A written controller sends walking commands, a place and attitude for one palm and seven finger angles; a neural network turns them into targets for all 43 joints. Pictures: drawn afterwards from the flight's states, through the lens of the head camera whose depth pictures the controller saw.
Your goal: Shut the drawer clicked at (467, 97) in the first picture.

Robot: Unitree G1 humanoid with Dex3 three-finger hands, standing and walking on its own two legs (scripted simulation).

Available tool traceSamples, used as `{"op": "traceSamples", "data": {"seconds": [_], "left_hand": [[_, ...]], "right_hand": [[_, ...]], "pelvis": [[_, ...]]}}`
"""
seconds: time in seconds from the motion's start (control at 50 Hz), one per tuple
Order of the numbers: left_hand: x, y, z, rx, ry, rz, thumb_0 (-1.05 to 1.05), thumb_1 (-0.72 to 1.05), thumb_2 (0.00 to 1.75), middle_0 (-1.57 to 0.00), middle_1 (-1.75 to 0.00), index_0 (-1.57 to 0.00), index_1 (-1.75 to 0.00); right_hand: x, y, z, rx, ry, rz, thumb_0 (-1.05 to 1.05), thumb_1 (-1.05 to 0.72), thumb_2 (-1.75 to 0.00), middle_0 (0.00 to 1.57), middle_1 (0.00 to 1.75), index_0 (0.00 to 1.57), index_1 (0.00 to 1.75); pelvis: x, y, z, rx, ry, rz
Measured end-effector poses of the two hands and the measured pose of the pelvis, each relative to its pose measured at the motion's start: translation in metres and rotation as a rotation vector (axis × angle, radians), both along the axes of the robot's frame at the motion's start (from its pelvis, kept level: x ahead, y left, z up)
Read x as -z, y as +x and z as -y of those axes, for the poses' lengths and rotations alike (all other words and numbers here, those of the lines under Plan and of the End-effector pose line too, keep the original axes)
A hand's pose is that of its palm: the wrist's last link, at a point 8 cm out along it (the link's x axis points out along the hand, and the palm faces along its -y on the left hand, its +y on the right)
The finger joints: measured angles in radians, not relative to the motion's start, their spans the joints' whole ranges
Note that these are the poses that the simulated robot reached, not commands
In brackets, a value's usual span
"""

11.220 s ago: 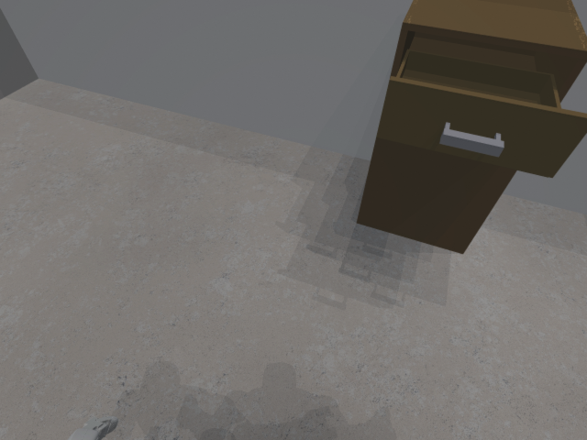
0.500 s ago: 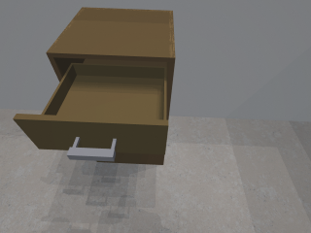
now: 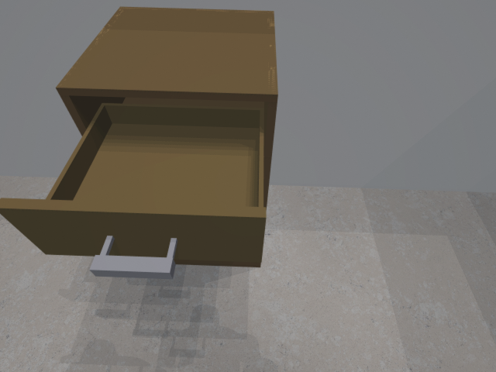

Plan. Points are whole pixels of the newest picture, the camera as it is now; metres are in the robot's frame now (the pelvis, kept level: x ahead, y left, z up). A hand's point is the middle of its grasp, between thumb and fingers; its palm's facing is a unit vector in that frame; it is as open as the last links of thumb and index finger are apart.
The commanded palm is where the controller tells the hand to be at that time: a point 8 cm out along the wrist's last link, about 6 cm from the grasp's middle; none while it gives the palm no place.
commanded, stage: come to a stop and stand still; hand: left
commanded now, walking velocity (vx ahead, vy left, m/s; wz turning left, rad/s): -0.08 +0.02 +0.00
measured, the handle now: (137, 254) +0.29 +0.21 +0.00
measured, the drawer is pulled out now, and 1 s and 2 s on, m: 0.30 0.30 0.30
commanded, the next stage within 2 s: look again from close up in 0.72 s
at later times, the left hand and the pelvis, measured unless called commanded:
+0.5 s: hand out of the picture -0.02 +0.21 -0.17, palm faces -0.01 -0.98 -0.20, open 7.3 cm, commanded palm none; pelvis -0.06 +0.03 +0.01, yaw +0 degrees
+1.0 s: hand out of the picture -0.08 +0.19 -0.17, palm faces +0.00 -0.99 -0.16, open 7.4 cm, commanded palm none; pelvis -0.06 +0.03 +0.01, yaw +0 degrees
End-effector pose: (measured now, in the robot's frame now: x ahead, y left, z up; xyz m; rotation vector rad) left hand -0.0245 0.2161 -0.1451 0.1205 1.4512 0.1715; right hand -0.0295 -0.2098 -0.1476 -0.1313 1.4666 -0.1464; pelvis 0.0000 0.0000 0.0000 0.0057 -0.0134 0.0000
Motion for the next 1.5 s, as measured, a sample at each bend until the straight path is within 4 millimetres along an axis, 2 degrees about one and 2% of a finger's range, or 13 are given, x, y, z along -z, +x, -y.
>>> {"op": "traceSamples", "data": {"seconds": [0.08,0.18,0.26,0.34,0.44,0.56,0.72,0.82,0.94,1.12,1.28,1.5], "left_hand": [[-0.005,0.015,-0.004,0.010,0.013,0.030,0.01,0.92,0.90,-0.20,-0.30,-0.20,-0.30],[-0.009,0.026,-0.016,0.025,0.044,0.076,0.01,0.93,0.90,-0.20,-0.30,-0.21,-0.30],[-0.008,0.025,-0.025,0.077,0.049,0.113,0.01,0.92,0.90,-0.20,-0.30,-0.20,-0.30],[-0.003,0.021,-0.035,0.086,0.036,0.140,0.00,0.91,0.90,-0.20,-0.30,-0.20,-0.30],[-0.008,0.012,-0.042,0.087,0.024,0.172,0.00,0.91,0.90,-0.20,-0.30,-0.20,-0.30],[-0.012,-0.012,-0.048,0.083,0.023,0.150,0.00,0.91,0.90,-0.20,-0.30,-0.20,-0.30],[-0.012,-0.052,-0.048,0.059,0.020,0.050,0.00,0.91,0.90,-0.20,-0.30,-0.20,-0.30],[-0.010,-0.066,-0.041,0.049,0.006,0.001,0.00,0.91,0.90,-0.20,-0.30,-0.20,-0.30],[-0.008,-0.065,-0.029,0.042,-0.014,-0.008,0.00,0.91,0.90,-0.20,-0.30,-0.20,-0.30],[-0.006,-0.047,-0.016,0.042,-0.033,0.038,0.00,0.91,0.90,-0.20,-0.30,-0.20,-0.30],[-0.008,-0.041,-0.016,0.044,-0.019,0.052,0.01,0.91,0.90,-0.20,-0.30,-0.20,-0.30],[-0.009,-0.046,-0.014,0.045,-0.015,0.041,0.00,0.91,0.90,-0.20,-0.30,-0.20,-0.30]], "right_hand": [[-0.005,0.017,0.000,-0.005,-0.009,0.038,0.00,-0.91,-0.90,0.20,0.30,0.20,0.30],[-0.007,0.024,0.009,-0.011,-0.031,0.067,0.01,-0.93,-0.90,0.20,0.30,0.20,0.30],[-0.014,0.034,0.018,-0.012,-0.055,0.150,0.01,-0.93,-0.90,0.20,0.30,0.20,0.30],[-0.020,0.037,0.017,-0.029,-0.086,0.222,0.01,-0.92,-0.90,0.20,0.30,0.20,0.30],[-0.022,0.030,0.002,-0.055,-0.066,0.246,0.00,-0.91,-0.90,0.20,0.30,0.19,0.30],[-0.021,0.008,-0.011,-0.051,-0.035,0.223,0.00,-0.93,-0.90,0.20,0.30,0.20,0.30],[-0.017,-0.029,-0.017,-0.028,-0.014,0.120,0.00,-0.92,-0.90,0.20,0.30,0.20,0.30],[-0.015,-0.045,-0.022,-0.011,-0.002,0.065,0.00,-0.91,-0.90,0.20,0.30,0.20,0.30],[-0.014,-0.052,-0.026,0.000,0.010,0.035,0.00,-0.91,-0.90,0.20,0.30,0.20,0.30],[-0.012,-0.043,-0.029,0.003,0.019,0.054,0.00,-0.91,-0.90,0.20,0.30,0.20,0.30],[-0.013,-0.039,-0.022,0.006,0.011,0.066,0.00,-0.92,-0.90,0.20,0.30,0.20,0.30],[-0.012,-0.040,-0.018,0.008,0.017,0.061,0.00,-0.91,-0.90,0.20,0.30,0.20,0.30]], "pelvis": [[-0.006,-0.002,-0.002,0.001,-0.002,-0.005],[-0.006,-0.009,-0.003,0.005,0.001,-0.017],[-0.005,-0.024,-0.010,0.010,-0.014,-0.012],[-0.002,-0.035,-0.019,0.008,-0.011,0.012],[-0.005,-0.050,-0.028,0.007,-0.017,0.028],[-0.008,-0.061,-0.034,0.006,-0.010,0.018],[-0.009,-0.062,-0.035,0.008,-0.005,0.009],[-0.010,-0.060,-0.034,0.009,-0.006,0.010],[-0.010,-0.058,-0.031,0.008,-0.006,0.014],[-0.011,-0.056,-0.028,0.008,-0.005,0.020],[-0.011,-0.054,-0.024,0.010,-0.005,0.025],[-0.012,-0.053,-0.020,0.014,-0.003,0.025]]}}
